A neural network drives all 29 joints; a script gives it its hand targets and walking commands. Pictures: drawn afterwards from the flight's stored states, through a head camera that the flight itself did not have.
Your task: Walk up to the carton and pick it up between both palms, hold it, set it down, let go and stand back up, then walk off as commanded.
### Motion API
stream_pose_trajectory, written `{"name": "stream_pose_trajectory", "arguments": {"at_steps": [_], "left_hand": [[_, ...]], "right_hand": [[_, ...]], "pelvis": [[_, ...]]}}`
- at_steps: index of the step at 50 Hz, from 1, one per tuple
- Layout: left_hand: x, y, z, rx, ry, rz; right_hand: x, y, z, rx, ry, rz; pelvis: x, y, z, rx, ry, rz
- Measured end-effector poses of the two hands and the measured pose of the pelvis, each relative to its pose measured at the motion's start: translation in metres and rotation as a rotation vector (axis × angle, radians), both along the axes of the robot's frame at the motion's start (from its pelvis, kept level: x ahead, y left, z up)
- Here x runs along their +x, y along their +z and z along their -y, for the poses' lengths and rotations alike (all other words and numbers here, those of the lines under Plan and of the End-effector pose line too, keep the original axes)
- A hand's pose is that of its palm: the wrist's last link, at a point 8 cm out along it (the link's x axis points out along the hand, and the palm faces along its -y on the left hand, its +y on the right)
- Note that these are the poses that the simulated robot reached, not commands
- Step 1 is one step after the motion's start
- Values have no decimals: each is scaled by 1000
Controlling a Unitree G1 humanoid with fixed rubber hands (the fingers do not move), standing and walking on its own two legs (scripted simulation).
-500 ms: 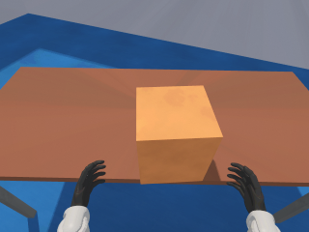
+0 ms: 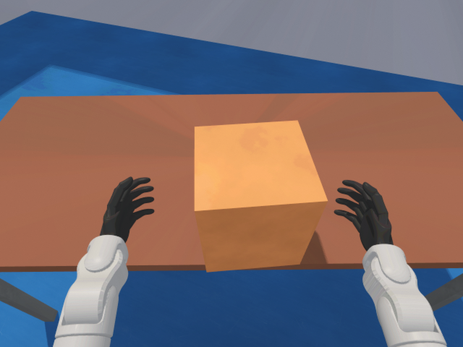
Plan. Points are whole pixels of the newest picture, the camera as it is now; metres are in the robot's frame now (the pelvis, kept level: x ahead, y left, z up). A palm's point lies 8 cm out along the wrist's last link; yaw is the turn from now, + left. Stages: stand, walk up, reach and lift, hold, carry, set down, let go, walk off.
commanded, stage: reach and lift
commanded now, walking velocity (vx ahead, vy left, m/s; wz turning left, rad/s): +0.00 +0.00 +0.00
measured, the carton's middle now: (250, 199) +0.40 -0.01 -0.02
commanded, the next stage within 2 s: none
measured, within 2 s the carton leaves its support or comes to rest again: neither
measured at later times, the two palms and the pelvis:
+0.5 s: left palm (122, 176) +0.35 +0.20 +0.12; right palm (372, 181) +0.35 -0.21 +0.11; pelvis +0.00 +0.00 +0.00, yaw +0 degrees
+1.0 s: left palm (127, 133) +0.41 +0.20 +0.16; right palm (358, 134) +0.42 -0.19 +0.15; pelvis +0.00 +0.00 +0.00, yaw +1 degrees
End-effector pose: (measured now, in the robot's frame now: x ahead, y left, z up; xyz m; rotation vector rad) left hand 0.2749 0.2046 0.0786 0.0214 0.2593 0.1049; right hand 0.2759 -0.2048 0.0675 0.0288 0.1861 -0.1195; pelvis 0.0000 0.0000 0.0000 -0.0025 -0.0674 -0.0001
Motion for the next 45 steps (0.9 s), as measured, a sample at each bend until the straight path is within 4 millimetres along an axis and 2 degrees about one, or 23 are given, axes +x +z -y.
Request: {"name": "stream_pose_trajectory", "arguments": {"at_steps": [7,17,26,38,45], "left_hand": [[20,4,1,-9,1,-22],[54,34,1,3,-20,25],[74,45,1,3,-19,3],[108,75,1,14,-12,16],[126,83,3,18,-8,10]], "right_hand": [[22,11,1,-7,7,3],[56,35,2,-10,22,23],[73,46,3,-20,23,0],[114,75,-9,-16,51,3],[133,83,-13,-9,39,-32]], "pelvis": [[0,0,3,0,0,-20],[1,0,4,-3,3,-41],[-2,0,3,-4,-1,-48],[-7,-1,2,-4,8,-91],[-7,-1,2,-7,20,-103]]}}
